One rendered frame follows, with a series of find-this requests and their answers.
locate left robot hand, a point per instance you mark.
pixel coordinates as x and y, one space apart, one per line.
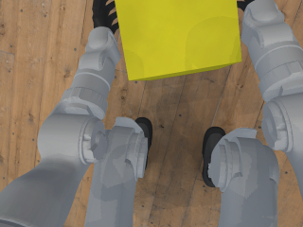
101 15

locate left robot forearm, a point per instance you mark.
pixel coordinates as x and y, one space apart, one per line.
93 80

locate right robot forearm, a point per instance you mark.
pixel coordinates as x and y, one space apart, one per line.
275 52

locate robot right upper arm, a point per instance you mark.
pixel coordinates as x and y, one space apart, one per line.
282 127

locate robot left shin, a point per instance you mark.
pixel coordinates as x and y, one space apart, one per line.
124 122

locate left robot foot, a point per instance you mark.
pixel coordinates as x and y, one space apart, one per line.
146 126

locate robot left upper arm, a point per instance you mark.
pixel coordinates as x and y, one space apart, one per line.
68 144

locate carton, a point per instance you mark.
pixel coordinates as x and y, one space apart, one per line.
170 38

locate right robot hand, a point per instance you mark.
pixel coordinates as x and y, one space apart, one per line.
243 4

